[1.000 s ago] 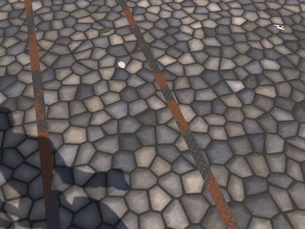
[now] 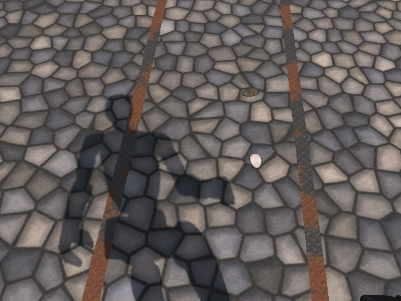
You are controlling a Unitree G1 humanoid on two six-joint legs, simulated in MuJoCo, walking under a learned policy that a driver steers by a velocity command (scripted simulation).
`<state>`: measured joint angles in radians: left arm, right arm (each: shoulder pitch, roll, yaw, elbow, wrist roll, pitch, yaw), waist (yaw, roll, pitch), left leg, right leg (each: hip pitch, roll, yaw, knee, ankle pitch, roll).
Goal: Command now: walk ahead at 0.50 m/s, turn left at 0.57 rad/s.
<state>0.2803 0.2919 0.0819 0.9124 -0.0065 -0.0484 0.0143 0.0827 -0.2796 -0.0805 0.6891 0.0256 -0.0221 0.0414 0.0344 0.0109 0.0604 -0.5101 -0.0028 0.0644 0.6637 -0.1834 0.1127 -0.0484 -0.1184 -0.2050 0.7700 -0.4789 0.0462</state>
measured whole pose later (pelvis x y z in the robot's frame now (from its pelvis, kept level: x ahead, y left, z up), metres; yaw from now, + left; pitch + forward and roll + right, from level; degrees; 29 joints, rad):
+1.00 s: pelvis +0.55 +0.06 +0.02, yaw +13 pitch +3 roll -2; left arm 0.39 0.29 0.05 0.92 -0.02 -0.06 0.00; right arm 0.02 -0.24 -0.03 0.67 0.01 -0.08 0.04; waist 0.10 0.02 0.02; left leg -0.52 0.03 0.00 0.49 -0.03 0.05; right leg 0.07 0.03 -0.01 0.27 -0.38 -0.01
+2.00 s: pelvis +0.84 +0.14 +0.02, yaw +13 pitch -1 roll +0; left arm 0.14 0.23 0.04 0.98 0.00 0.00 0.02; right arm 0.24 -0.22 -0.03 1.02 -0.01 -0.01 -0.03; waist 0.00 -0.01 0.03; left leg -0.16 0.02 0.00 0.52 -0.34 -0.01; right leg -0.30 -0.01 0.00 0.50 -0.19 0.01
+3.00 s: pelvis +1.05 +0.15 +0.02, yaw +24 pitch +1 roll -1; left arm 0.40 0.21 0.04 1.08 0.01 -0.09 0.03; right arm 0.07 -0.23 -0.07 0.88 0.03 -0.04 0.04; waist 0.07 0.02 0.02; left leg -0.69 0.09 0.02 0.76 -0.01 0.06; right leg 0.14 0.02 -0.26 0.20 -0.35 -0.01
